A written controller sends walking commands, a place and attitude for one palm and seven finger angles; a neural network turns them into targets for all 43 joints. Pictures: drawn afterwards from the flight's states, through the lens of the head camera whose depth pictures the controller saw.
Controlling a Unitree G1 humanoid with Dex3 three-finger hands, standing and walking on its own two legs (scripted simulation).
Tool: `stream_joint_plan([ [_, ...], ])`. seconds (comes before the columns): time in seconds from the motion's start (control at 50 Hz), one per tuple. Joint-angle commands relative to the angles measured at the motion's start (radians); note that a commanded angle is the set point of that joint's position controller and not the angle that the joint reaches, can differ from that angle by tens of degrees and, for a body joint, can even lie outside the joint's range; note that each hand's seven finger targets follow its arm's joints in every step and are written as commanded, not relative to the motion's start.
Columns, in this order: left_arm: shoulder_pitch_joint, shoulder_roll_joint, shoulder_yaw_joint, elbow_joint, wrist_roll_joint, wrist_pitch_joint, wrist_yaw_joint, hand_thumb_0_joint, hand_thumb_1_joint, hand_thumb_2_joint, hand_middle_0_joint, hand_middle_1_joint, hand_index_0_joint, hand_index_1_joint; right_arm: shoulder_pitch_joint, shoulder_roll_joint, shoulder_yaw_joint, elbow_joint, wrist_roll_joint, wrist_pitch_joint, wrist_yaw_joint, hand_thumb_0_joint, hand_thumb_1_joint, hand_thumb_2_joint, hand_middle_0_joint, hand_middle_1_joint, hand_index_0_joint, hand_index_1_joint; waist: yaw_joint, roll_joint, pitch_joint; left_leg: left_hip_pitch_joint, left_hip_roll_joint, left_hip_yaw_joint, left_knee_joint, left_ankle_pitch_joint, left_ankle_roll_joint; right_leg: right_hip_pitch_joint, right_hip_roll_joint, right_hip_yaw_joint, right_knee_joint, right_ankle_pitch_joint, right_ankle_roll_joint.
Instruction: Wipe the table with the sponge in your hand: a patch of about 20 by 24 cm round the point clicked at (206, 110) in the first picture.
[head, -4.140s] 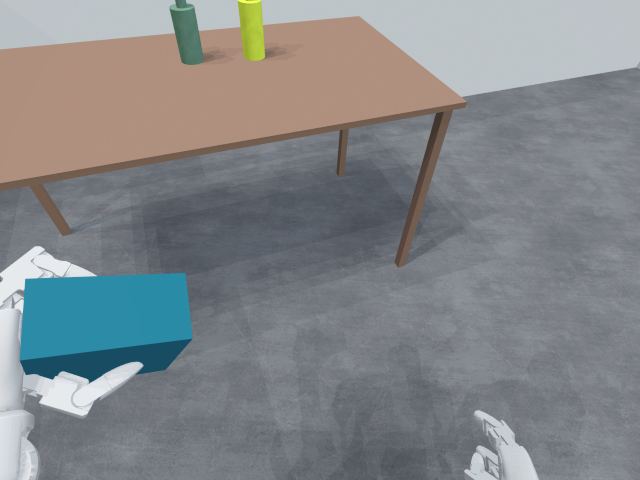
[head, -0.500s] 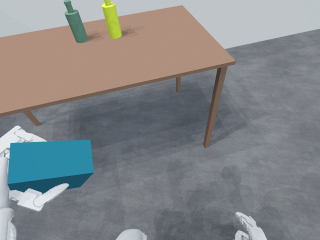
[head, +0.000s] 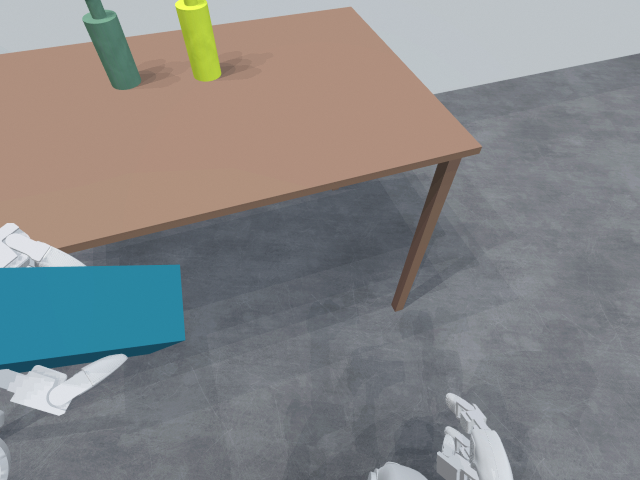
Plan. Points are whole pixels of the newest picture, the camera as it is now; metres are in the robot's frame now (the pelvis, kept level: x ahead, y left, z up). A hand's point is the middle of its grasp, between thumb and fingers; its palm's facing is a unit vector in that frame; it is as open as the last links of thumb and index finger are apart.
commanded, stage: take the last steps up to it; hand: left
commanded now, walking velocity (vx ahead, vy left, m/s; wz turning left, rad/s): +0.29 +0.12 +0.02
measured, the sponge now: (115, 318) +0.23 +0.20 +0.16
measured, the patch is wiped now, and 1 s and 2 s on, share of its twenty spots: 0.00 0.00 0.00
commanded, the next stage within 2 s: come to a stop and stand still in 0.54 s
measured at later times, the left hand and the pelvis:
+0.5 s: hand (103, 218) +0.32 +0.23 +0.19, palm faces +0.34 -0.78 -0.52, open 10.3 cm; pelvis +0.11 +0.01 +0.01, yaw +1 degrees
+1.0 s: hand (87, 173) +0.37 +0.26 +0.20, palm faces +0.42 -0.74 -0.53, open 10.3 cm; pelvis +0.15 +0.01 -0.01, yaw +0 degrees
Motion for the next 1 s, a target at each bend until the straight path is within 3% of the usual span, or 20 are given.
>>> stream_joint_plan([
  [0.0, -0.010, 0.141, 0.118, -0.170, -0.019, -0.047, 0.017, 0.000, 0.100, 1.300, -1.200, -1.600, -1.200, -1.600, -0.045, -0.193, -0.062, -0.115, -0.004, -0.051, -0.022, 0.000, -0.900, -0.900, 0.200, 0.300, 0.200, 0.300, 0.014, 0.208, -0.146, 0.091, 0.210, -0.148, -0.153, 0.280, 0.137, 0.122, 0.040, -0.051, -0.241, 0.066, 0.001],
  [0.06, -0.047, 0.148, 0.127, -0.100, -0.017, -0.028, 0.017, 0.000, 0.100, 1.300, -1.200, -1.600, -1.200, -1.600, -0.059, -0.192, -0.062, -0.108, 0.003, -0.031, -0.037, 0.000, -0.900, -0.900, 0.200, 0.300, 0.200, 0.300, 0.023, 0.127, -0.183, 0.026, 0.171, -0.105, 0.056, 0.234, 0.097, 0.332, 0.057, -0.064, -0.456, 0.161, -0.015],
  [0.08, -0.060, 0.152, 0.124, -0.065, -0.009, -0.023, 0.015, 0.000, 0.100, 1.300, -1.200, -1.600, -1.200, -1.600, -0.053, -0.184, -0.065, -0.098, 0.005, -0.020, -0.036, 0.000, -0.900, -0.900, 0.200, 0.300, 0.200, 0.300, 0.026, -0.008, -0.197, -0.055, 0.119, -0.062, 0.241, 0.146, 0.074, 0.418, -0.033, 0.066, -0.526, 0.203, -0.052],
  [0.1, -0.082, 0.180, 0.132, -0.045, 0.001, -0.019, 0.013, 0.000, 0.100, 1.300, -1.200, -1.600, -1.200, -1.600, -0.064, -0.167, -0.063, -0.112, 0.001, -0.008, -0.033, 0.000, -0.900, -0.900, 0.200, 0.300, 0.200, 0.300, 0.023, -0.267, -0.193, -0.298, -0.012, -0.021, 0.506, -0.125, 0.026, 0.541, -0.250, 0.457, -0.598, 0.314, -0.151],
  [0.12, -0.096, 0.198, 0.161, -0.016, -0.013, -0.018, 0.016, 0.000, 0.100, 1.300, -1.200, -1.600, -1.200, -1.600, -0.094, -0.178, -0.059, -0.120, -0.006, -0.008, -0.025, 0.000, -0.900, -0.900, 0.200, 0.300, 0.200, 0.300, 0.034, -0.326, -0.162, -0.456, -0.048, -0.137, 0.715, -0.288, -0.001, 0.559, -0.398, 0.669, -0.661, 0.385, -0.218],
  [0.16, -0.140, 0.175, 0.136, -0.010, -0.022, -0.034, 0.004, 0.000, 0.100, 1.300, -1.200, -1.600, -1.200, -1.600, -0.074, -0.194, -0.075, -0.089, 0.000, -0.004, -0.013, 0.000, -0.900, -0.900, 0.200, 0.300, 0.200, 0.300, 0.014, -0.213, -0.110, -0.467, 0.002, -0.249, 0.839, -0.174, -0.018, 0.468, -0.375, 0.601, -0.679, 0.265, -0.192],
  [0.2, -0.076, 0.159, 0.126, -0.035, -0.010, -0.056, 0.001, 0.000, 0.100, 1.300, -1.200, -1.600, -1.200, -1.600, -0.091, -0.176, -0.051, -0.075, -0.010, 0.019, -0.010, 0.000, -0.900, -0.900, 0.200, 0.300, 0.200, 0.300, 0.015, -0.083, -0.107, -0.476, 0.019, -0.230, 0.839, -0.081, -0.035, 0.445, -0.287, 0.351, -0.621, 0.479, -0.169],
  [0.28, -0.084, 0.169, 0.110, -0.125, -0.006, -0.084, 0.010, 0.000, 0.100, 1.300, -1.200, -1.600, -1.200, -1.600, -0.096, -0.193, -0.059, -0.088, -0.013, 0.027, -0.003, 0.000, -0.900, -0.900, 0.200, 0.300, 0.200, 0.300, 0.005, -0.081, -0.131, -0.440, 0.024, -0.172, 0.673, 0.011, -0.039, 0.430, -0.238, 0.162, -0.608, 0.633, -0.146],
  [0.42, 0.039, 0.185, 0.175, -0.185, -0.021, -0.074, 0.038, 0.000, 0.100, 1.300, -1.200, -1.600, -1.200, -1.600, -0.057, -0.179, -0.077, -0.160, -0.010, 0.016, -0.009, 0.000, -0.900, -0.900, 0.200, 0.300, 0.200, 0.300, 0.039, -0.143, -0.168, -0.260, -0.015, -0.038, 0.205, 0.023, -0.023, 0.490, -0.233, 0.147, -0.561, 0.744, -0.161],
  [0.52, -0.044, 0.153, 0.140, -0.138, -0.019, -0.064, 0.041, 0.000, 0.100, 1.300, -1.200, -1.600, -1.200, -1.600, -0.025, -0.202, -0.096, -0.162, -0.004, 0.023, -0.032, 0.000, -0.900, -0.900, 0.200, 0.300, 0.200, 0.300, 0.002, -0.089, -0.192, 0.058, -0.041, -0.001, -0.071, 0.160, -0.008, 0.393, -0.161, 0.088, -0.388, 0.571, -0.092],
  [0.54, -0.054, 0.135, 0.115, -0.137, -0.021, -0.068, 0.038, 0.000, 0.100, 1.300, -1.200, -1.600, -1.200, -1.600, -0.019, -0.222, -0.104, -0.166, 0.001, 0.021, -0.038, 0.000, -0.900, -0.900, 0.200, 0.300, 0.200, 0.300, -0.009, 0.056, -0.209, 0.178, 0.021, -0.081, -0.097, 0.215, 0.015, 0.302, -0.111, 0.051, -0.231, 0.435, -0.061],
  [0.56, -0.062, 0.141, 0.119, -0.147, -0.023, -0.075, 0.037, 0.000, 0.100, 1.300, -1.200, -1.600, -1.200, -1.600, -0.026, -0.238, -0.106, -0.168, 0.003, 0.022, -0.035, 0.000, -0.900, -0.900, 0.200, 0.300, 0.200, 0.300, 0.005, 0.235, -0.230, 0.306, 0.213, -0.336, -0.098, 0.447, 0.118, 0.105, -0.002, 0.005, -0.047, 0.017, -0.018],
  [0.58, -0.083, 0.154, 0.112, -0.149, -0.013, -0.083, 0.035, 0.000, 0.100, 1.300, -1.200, -1.600, -1.200, -1.600, -0.026, -0.224, -0.096, -0.181, 0.007, 0.018, -0.028, 0.000, -0.900, -0.900, 0.200, 0.300, 0.200, 0.300, 0.013, 0.258, -0.219, 0.296, 0.331, -0.498, -0.130, 0.541, 0.207, -0.007, 0.045, 0.054, 0.125, -0.266, -0.019],
  [0.62, -0.119, 0.188, 0.118, -0.111, -0.012, -0.075, 0.022, 0.000, 0.100, 1.300, -1.200, -1.600, -1.200, -1.600, -0.054, -0.216, -0.076, -0.155, -0.010, 0.013, -0.029, 0.000, -0.900, -0.900, 0.200, 0.300, 0.200, 0.300, 0.008, 0.201, -0.155, 0.143, 0.338, -0.486, -0.176, 0.369, 0.227, -0.048, -0.002, 0.103, 0.227, -0.202, -0.016],
  [0.72, -0.080, 0.138, 0.069, -0.316, -0.021, -0.048, 0.015, 0.000, 0.100, 1.300, -1.200, -1.600, -1.200, -1.600, -0.047, -0.195, -0.049, -0.151, -0.012, -0.024, -0.004, 0.000, -0.900, -0.900, 0.200, 0.300, 0.200, 0.300, 0.018, 0.244, -0.166, 0.065, 0.215, -0.211, -0.154, 0.497, 0.115, 0.105, 0.035, 0.068, -0.023, 0.024, 0.004],
  [0.8, -0.047, 0.148, 0.100, -0.309, -0.028, -0.031, 0.024, 0.000, 0.100, 1.300, -1.200, -1.600, -1.200, -1.600, -0.033, -0.188, -0.038, -0.150, -0.024, -0.047, -0.005, 0.000, -0.900, -0.900, 0.200, 0.300, 0.200, 0.300, 0.011, 0.293, -0.174, 0.080, 0.233, -0.206, -0.172, 0.478, 0.092, 0.161, 0.071, 0.038, -0.164, 0.021, 0.005],
  [0.92, -0.054, 0.113, 0.103, -0.114, -0.037, 0.004, 0.024, 0.000, 0.100, 1.300, -1.200, -1.600, -1.200, -1.600, -0.034, -0.191, -0.037, -0.140, -0.003, -0.028, -0.015, 0.000, -0.900, -0.900, 0.200, 0.300, 0.200, 0.300, 0.007, 0.186, -0.162, 0.031, 0.214, -0.171, -0.081, 0.305, 0.054, 0.319, 0.083, 0.038, -0.485, 0.155, 0.006],
  [0.94, -1.037, 0.912, 0.438, -0.240, -0.022, -0.135, 0.029, 0.000, 0.100, 1.300, -1.200, -1.600, -1.200, -1.600, 0.135, -0.246, 0.055, -0.178, 0.028, -0.062, -0.084, 0.000, -0.900, -0.900, 0.200, 0.300, 0.200, 0.300, -0.010, 0.181, -0.172, 0.003, 0.061, -0.187, -0.107, 0.069, 0.039, 0.299, 0.015, 0.196, -0.531, 0.150, -0.011],
  [0.96, -0.588, 0.308, 0.270, 0.199, -0.026, -0.023, -0.014, 0.000, 0.100, 1.300, -1.200, -1.600, -1.200, -1.600, 0.006, -0.118, -0.018, -0.157, 0.014, -0.071, -0.048, 0.000, -0.900, -0.900, 0.200, 0.300, 0.200, 0.300, 0.004, -0.038, -0.132, 0.035, 0.065, -0.125, 0.002, 0.014, -0.001, 0.193, 0.022, 0.180, -0.595, 0.134, -0.049],
  [0.98, -0.561, 0.353, 0.250, 0.086, -0.023, -0.023, -0.028, 0.000, 0.100, 1.300, -1.200, -1.600, -1.200, -1.600, -0.042, -0.191, -0.026, -0.162, -0.020, -0.079, -0.023, 0.000, -0.900, -0.900, 0.200, 0.300, 0.200, 0.300, 0.013, -0.137, -0.084, 0.009, 0.032, -0.133, 0.021, -0.024, -0.004, 0.201, 0.011, 0.266, -0.652, 0.197, -0.081],
])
